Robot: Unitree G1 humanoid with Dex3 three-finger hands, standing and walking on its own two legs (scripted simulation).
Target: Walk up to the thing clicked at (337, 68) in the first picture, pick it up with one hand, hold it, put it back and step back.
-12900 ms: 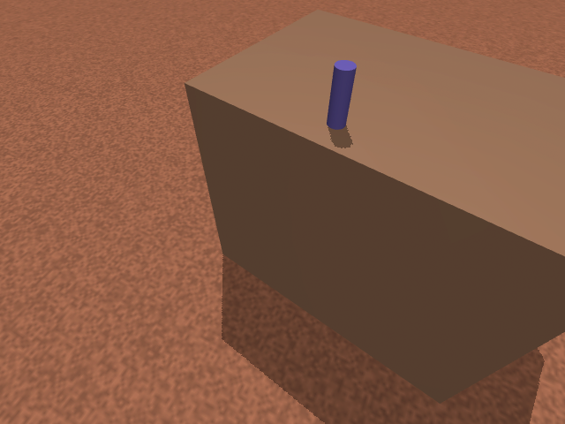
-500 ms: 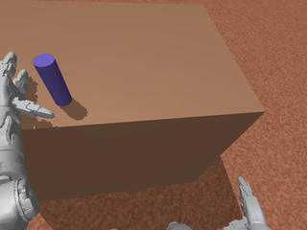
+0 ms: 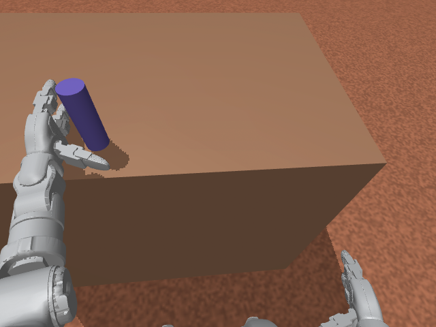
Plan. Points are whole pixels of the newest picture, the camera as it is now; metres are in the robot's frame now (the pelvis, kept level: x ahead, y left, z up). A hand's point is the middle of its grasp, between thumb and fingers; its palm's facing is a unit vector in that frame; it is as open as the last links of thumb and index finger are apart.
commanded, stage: close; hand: left
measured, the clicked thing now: (85, 118) +0.46 +0.21 +0.13
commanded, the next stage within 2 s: settle in 0.98 s
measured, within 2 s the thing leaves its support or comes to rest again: leaves its support in 1.40 s
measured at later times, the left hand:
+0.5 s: hand (86, 115) +0.47 +0.22 +0.12, palm faces +0.19 -0.98 -0.01, open 15.3 cm
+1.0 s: hand (95, 115) +0.48 +0.21 +0.12, palm faces +0.18 -0.98 +0.02, open 7.7 cm
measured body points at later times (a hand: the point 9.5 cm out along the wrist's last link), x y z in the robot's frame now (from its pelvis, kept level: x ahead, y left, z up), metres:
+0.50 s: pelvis -0.02 +0.00 -0.01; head +0.05 +0.01 +0.44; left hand +0.46 +0.27 +0.13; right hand +0.13 -0.28 -0.04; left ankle -0.01 +0.13 -0.70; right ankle +0.00 -0.13 -0.70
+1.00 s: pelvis +0.01 +0.01 -0.01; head +0.06 +0.01 +0.44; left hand +0.46 +0.26 +0.12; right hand +0.15 -0.26 -0.05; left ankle -0.01 +0.13 -0.70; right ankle +0.00 -0.13 -0.70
